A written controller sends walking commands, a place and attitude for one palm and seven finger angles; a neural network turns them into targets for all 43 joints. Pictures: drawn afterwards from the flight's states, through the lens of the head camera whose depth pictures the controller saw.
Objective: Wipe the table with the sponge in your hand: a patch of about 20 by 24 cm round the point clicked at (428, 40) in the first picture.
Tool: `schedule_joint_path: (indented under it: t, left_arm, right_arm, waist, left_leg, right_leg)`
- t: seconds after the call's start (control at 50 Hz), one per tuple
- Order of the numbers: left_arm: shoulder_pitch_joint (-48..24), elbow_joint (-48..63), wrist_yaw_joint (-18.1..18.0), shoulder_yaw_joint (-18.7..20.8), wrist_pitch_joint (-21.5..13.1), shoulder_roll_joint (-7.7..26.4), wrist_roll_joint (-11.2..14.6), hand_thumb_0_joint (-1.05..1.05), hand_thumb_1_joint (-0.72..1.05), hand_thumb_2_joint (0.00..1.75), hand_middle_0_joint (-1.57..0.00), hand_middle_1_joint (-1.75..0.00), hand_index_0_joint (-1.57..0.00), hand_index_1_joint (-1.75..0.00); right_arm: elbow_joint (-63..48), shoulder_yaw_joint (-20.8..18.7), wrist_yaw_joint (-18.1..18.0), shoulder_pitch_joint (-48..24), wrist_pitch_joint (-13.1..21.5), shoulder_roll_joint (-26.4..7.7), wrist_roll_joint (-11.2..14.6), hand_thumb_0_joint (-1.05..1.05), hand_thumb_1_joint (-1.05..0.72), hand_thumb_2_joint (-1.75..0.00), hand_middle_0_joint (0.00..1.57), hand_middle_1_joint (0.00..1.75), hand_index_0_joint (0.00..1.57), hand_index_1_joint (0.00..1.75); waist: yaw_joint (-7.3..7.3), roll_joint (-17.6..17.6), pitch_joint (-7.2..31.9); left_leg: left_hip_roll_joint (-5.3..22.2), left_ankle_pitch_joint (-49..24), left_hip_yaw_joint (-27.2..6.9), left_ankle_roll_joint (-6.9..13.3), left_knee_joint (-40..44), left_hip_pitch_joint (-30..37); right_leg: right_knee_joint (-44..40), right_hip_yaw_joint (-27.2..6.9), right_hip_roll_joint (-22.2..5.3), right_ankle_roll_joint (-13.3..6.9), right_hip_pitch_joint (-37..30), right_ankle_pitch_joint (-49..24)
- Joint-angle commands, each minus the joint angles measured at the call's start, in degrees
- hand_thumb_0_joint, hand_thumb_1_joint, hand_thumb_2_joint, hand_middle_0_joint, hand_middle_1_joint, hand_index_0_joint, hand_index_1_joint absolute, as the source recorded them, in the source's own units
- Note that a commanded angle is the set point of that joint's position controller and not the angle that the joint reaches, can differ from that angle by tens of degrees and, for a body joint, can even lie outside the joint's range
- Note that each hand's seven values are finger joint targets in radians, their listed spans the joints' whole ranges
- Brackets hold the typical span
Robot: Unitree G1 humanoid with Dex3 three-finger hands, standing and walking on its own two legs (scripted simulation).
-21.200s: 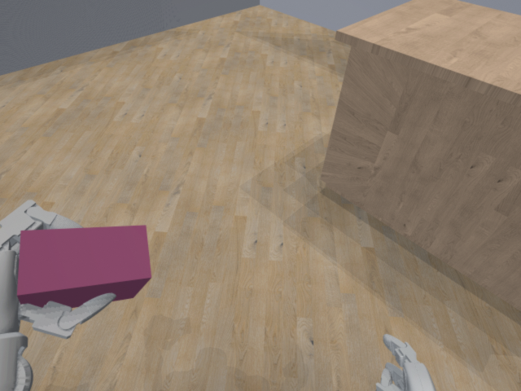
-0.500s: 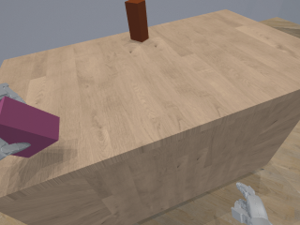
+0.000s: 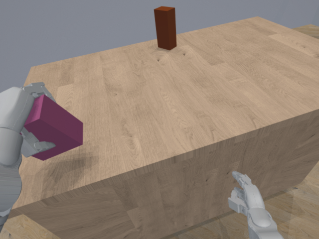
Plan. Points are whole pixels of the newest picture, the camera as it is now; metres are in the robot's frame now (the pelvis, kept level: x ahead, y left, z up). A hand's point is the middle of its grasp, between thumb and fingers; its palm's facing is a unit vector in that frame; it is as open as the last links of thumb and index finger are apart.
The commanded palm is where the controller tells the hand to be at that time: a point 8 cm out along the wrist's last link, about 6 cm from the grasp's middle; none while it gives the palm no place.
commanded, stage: turn the palm down, sponge in hand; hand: left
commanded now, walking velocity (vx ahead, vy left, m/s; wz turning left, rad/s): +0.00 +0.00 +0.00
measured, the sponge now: (50, 134) +0.25 +0.29 +0.19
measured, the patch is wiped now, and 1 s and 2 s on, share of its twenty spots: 0.00 0.00 0.00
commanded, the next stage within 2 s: move the sponge above the wiping area in 0.80 s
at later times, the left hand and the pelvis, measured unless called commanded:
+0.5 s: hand (35, 118) +0.24 +0.28 +0.25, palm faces +0.37 -0.10 -0.92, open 10.1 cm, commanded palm +0.18 +0.28 +0.31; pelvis -0.01 +0.00 +0.00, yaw -1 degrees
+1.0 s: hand (47, 116) +0.25 +0.26 +0.25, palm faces +0.35 -0.08 -0.93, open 10.1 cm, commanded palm +0.19 +0.26 +0.31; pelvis +0.00 -0.02 +0.00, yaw -1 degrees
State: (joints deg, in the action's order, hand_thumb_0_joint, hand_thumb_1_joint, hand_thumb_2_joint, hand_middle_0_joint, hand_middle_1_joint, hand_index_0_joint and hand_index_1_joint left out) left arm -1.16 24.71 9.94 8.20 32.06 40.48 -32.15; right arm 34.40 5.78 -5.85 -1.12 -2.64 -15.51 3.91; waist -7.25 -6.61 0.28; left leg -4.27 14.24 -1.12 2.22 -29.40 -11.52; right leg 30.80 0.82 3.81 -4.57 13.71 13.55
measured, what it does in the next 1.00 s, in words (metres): stands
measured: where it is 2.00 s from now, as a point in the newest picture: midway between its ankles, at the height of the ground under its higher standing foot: outside the picture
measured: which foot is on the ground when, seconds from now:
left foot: down 0.00-1.00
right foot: down 0.00-1.00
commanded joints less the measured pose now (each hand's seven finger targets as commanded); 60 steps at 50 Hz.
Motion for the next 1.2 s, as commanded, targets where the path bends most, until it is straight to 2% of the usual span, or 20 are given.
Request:
schedule_joint_path:
  t: [0.0, 0.08, 0.26, 0.28, 0.34, 0.38, 0.44, 0.48, 0.56, 0.68, 0.72, 0.78, 0.84, 0.88, 0.96, 0.98, 1.06, 1.08, 1.16, 1.18]
  left_arm:
    - [-20.8, 11.0, -1.7, 9.0, -1.6, 18.0, -6.3, 0.0, 0.1, 1.3, -1.2, -1.6, -1.2, -1.6]
    - [-25.0, 11.1, -2.9, 8.9, 0.2, 18.0, -8.5, 0.0, 0.1, 1.3, -1.2, -1.6, -1.2, -1.6]
    - [-21.1, 7.5, -2.4, 3.1, 1.2, 11.2, -9.7, 0.0, 0.1, 1.3, -1.2, -1.6, -1.2, -1.6]
    - [-22.0, 8.6, -2.9, 4.1, 1.4, 11.9, -10.3, 0.0, 0.1, 1.3, -1.2, -1.6, -1.2, -1.6]
    - [-21.5, 10.0, -4.0, 4.6, 0.5, 12.9, -11.2, 0.0, 0.1, 1.3, -1.2, -1.6, -1.2, -1.6]
    - [-23.9, 12.5, -5.1, 6.1, 0.4, 14.7, -11.9, 0.0, 0.1, 1.3, -1.2, -1.6, -1.2, -1.6]
    - [-22.8, 8.9, -5.7, 5.9, 0.2, 14.0, -11.6, 0.0, 0.1, 1.3, -1.2, -1.6, -1.2, -1.6]
    - [-24.4, 10.4, -6.1, 7.1, 0.2, 15.3, -11.8, 0.0, 0.1, 1.3, -1.2, -1.6, -1.2, -1.6]
    - [-22.8, 7.6, -5.7, 4.7, -0.1, 12.8, -11.3, 0.0, 0.1, 1.3, -1.2, -1.6, -1.2, -1.6]
    - [-22.0, 9.1, -5.2, 4.6, 0.1, 12.3, -10.9, 0.0, 0.1, 1.3, -1.2, -1.6, -1.2, -1.6]
    - [-21.3, 7.3, -5.3, 4.0, -0.1, 11.8, -11.1, 0.0, 0.1, 1.3, -1.2, -1.6, -1.2, -1.6]
    - [-22.1, 9.6, -5.4, 6.3, 0.0, 14.7, -11.3, 0.0, 0.1, 1.3, -1.2, -1.6, -1.2, -1.6]
    - [-21.1, 6.3, -5.3, 5.1, 0.0, 13.5, -11.2, 0.0, 0.1, 1.3, -1.2, -1.6, -1.2, -1.6]
    - [-23.1, 9.1, -5.5, 6.2, -0.1, 14.8, -11.3, 0.0, 0.1, 1.3, -1.2, -1.6, -1.2, -1.6]
    - [-18.1, 6.1, -5.0, 7.9, 0.2, 16.1, -11.5, 0.0, 0.1, 1.3, -1.2, -1.6, -1.2, -1.6]
    - [-18.0, 6.9, -5.0, 8.9, 0.4, 16.6, -11.2, 0.0, 0.1, 1.3, -1.2, -1.6, -1.2, -1.6]
    - [-16.3, 4.6, -4.2, 7.5, -0.3, 15.5, -10.5, 0.0, 0.1, 1.3, -1.2, -1.6, -1.2, -1.6]
    - [-18.3, 5.0, -4.2, 7.9, -0.3, 16.2, -10.8, 0.0, 0.1, 1.3, -1.2, -1.6, -1.2, -1.6]
    - [-19.9, 1.8, -3.8, 6.2, -1.5, 16.0, -11.6, 0.0, 0.1, 1.3, -1.2, -1.6, -1.2, -1.6]
    - [-22.9, 3.4, -3.9, 6.4, -1.7, 16.6, -11.9, 0.0, 0.1, 1.3, -1.2, -1.6, -1.2, -1.6]
  right_arm:
    - [-9.7, -1.6, -0.6, -15.7, 3.8, -4.7, -0.6, 0.0, -0.9, -0.9, 0.2, 0.3, 0.2, 0.3]
    - [-9.6, -0.7, 0.0, -20.3, 3.8, -3.6, 0.4, 0.0, -0.9, -0.9, 0.2, 0.3, 0.2, 0.3]
    - [-9.2, -1.3, 0.6, -17.0, 2.6, -4.0, 0.4, 0.0, -0.9, -0.9, 0.2, 0.3, 0.2, 0.3]
    - [-10.1, -0.7, 0.8, -19.7, 3.5, -3.3, 1.0, 0.0, -0.9, -0.9, 0.2, 0.3, 0.2, 0.3]
    - [-9.6, -1.5, 0.7, -17.3, 3.0, -4.3, -0.1, 0.0, -0.9, -0.9, 0.2, 0.3, 0.2, 0.3]
    - [-10.4, -0.8, 0.9, -20.4, 3.8, -3.5, 0.4, 0.0, -0.9, -0.9, 0.2, 0.3, 0.2, 0.3]
    - [-8.8, -1.5, 0.7, -17.6, 3.1, -4.2, -0.5, 0.0, -0.9, -0.9, 0.2, 0.3, 0.2, 0.3]
    - [-9.5, -1.0, 0.8, -20.2, 3.9, -3.5, 0.2, 0.0, -0.9, -0.9, 0.2, 0.3, 0.2, 0.3]
    - [-8.6, -1.6, 0.7, -17.4, 3.4, -3.9, -0.2, 0.0, -0.9, -0.9, 0.2, 0.3, 0.2, 0.3]
    - [-9.5, -1.3, 0.8, -20.0, 4.5, -3.3, 0.6, 0.0, -0.9, -0.9, 0.2, 0.3, 0.2, 0.3]
    - [-8.8, -1.7, 0.7, -17.4, 4.1, -3.7, 0.1, 0.0, -0.9, -0.9, 0.2, 0.3, 0.2, 0.3]
    - [-9.5, -1.6, 0.7, -19.7, 4.6, -3.5, 0.2, 0.0, -0.9, -0.9, 0.2, 0.3, 0.2, 0.3]
    - [-8.5, -2.1, 0.7, -17.2, 3.9, -4.1, -0.5, 0.0, -0.9, -0.9, 0.2, 0.3, 0.2, 0.3]
    - [-9.3, -1.8, 0.8, -19.8, 4.5, -3.4, 0.2, 0.0, -0.9, -0.9, 0.2, 0.3, 0.2, 0.3]
    - [-8.6, -2.3, 1.0, -16.9, 3.2, -4.2, -0.4, 0.0, -0.9, -0.9, 0.2, 0.3, 0.2, 0.3]
    - [-9.3, -2.0, 1.1, -19.4, 3.8, -3.8, 0.1, 0.0, -0.9, -0.9, 0.2, 0.3, 0.2, 0.3]
    - [-8.8, -2.6, 0.9, -16.9, 3.2, -4.4, -0.1, 0.0, -0.9, -0.9, 0.2, 0.3, 0.2, 0.3]
    - [-9.2, -2.2, 0.8, -19.1, 4.1, -4.0, 0.3, 0.0, -0.9, -0.9, 0.2, 0.3, 0.2, 0.3]
    - [-8.0, -2.8, 0.1, -16.3, 4.2, -4.7, -0.2, 0.0, -0.9, -0.9, 0.2, 0.3, 0.2, 0.3]
    - [-8.9, -2.3, 0.0, -19.0, 5.3, -4.0, 0.4, 0.0, -0.9, -0.9, 0.2, 0.3, 0.2, 0.3]
  waist:
    - [-0.51, 0.9, 12.1]
    - [-1.59, -2.0, 11.9]
    - [-0.82, 2.0, 8.9]
    - [-1.2, 1.7, 9.3]
    - [-1.36, 1.1, 11.7]
    - [-1.67, -0.6, 12.0]
    - [-1.41, 1.7, 11.0]
    - [-1.72, 0.8, 11.1]
    - [-1.34, 1.6, 10.8]
    - [-1.26, 2.1, 10.7]
    - [-0.94, 3.7, 10.9]
    - [-1.65, 2.1, 12.2]
    - [-1.08, 4.3, 10.7]
    - [-1.43, 1.5, 12.1]
    - [-1.52, 4.5, 12.3]
    - [-1.7, 3.8, 11.9]
    - [-1.08, 4.0, 10.5]
    - [-0.95, 3.0, 10.2]
    - [-0.33, 3.9, 9.9]
    - [-0.5, 2.4, 10.4]
  left_leg:
    - [4.1, -7.7, -4.1, -0.6, 6.4, 1.3]
    - [3.9, -7.5, -5.0, -1.3, 7.8, 1.7]
    - [4.3, -2.9, -4.7, -1.2, 9.7, 0.7]
    - [4.2, -2.4, -4.6, -1.1, 9.3, 0.5]
    - [3.9, -3.4, -4.6, -0.9, 9.2, 1.0]
    - [3.5, -4.1, -4.7, -0.9, 8.4, 1.2]
    - [3.3, -5.6, -4.4, -0.9, 8.0, 1.5]
    - [3.1, -5.4, -4.5, -1.0, 7.4, 1.9]
    - [3.1, -6.0, -4.1, -0.9, 7.6, 1.9]
    - [2.8, -7.2, -3.5, -0.8, 5.6, 2.2]
    - [2.7, -7.1, -3.4, -0.8, 5.9, 1.9]
    - [2.6, -8.6, -3.2, -0.8, 4.5, 2.2]
    - [2.5, -9.2, -2.9, -0.8, 4.1, 1.2]
    - [2.4, -9.4, -3.0, -0.9, 3.4, 2.1]
    - [2.5, -11.4, -2.6, -1.0, 3.1, 0.3]
    - [2.6, -11.0, -2.8, -1.1, 2.5, 0.5]
    - [2.7, -10.0, -2.5, -0.9, 2.2, -0.5]
    - [2.7, -9.3, -2.6, -1.1, 1.5, -0.4]
    - [2.5, -8.4, -2.6, -0.8, 1.5, -0.2]
    - [2.4, -7.5, -2.8, -1.0, 0.9, 0.1]
  right_leg:
    - [-6.0, -6.2, -4.5, 0.9, -6.3, 0.0]
    - [-6.2, -8.5, -3.8, -0.3, -6.5, 0.2]
    - [-7.4, -4.9, -4.4, 1.0, -5.0, 1.6]
    - [-7.4, -7.3, -3.7, 0.1, -5.0, 2.6]
    - [-6.8, -5.8, -4.1, 0.5, -6.9, 1.4]
    - [-7.0, -8.9, -3.7, -0.4, -6.9, 2.3]
    - [-8.0, -7.5, -4.2, 0.2, -6.4, 1.8]
    - [-8.4, -10.4, -4.0, -0.5, -6.2, 3.1]
    - [-8.7, -8.2, -4.8, 0.4, -6.2, 2.1]
    - [-9.7, -11.7, -4.9, 0.0, -5.9, 2.7]
    - [-9.7, -9.9, -5.3, 0.7, -6.2, 2.7]
    - [-9.7, -13.6, -5.4, 0.0, -7.4, 1.5]
    - [-9.9, -12.3, -5.9, 0.7, -7.2, 0.4]
    - [-10.3, -15.5, -5.9, 0.0, -7.4, 1.4]
    - [-9.1, -14.4, -6.7, 0.9, -9.6, -3.4]
    - [-9.6, -16.7, -6.4, 0.3, -8.9, -1.9]
    - [-9.9, -15.0, -7.3, 1.4, -8.3, -1.2]
    - [-10.5, -17.8, -7.2, 0.7, -7.4, 1.0]
    - [-10.9, -15.8, -7.5, 1.4, -6.3, 3.2]
    - [-11.5, -18.6, -7.6, 0.6, -5.8, 5.8]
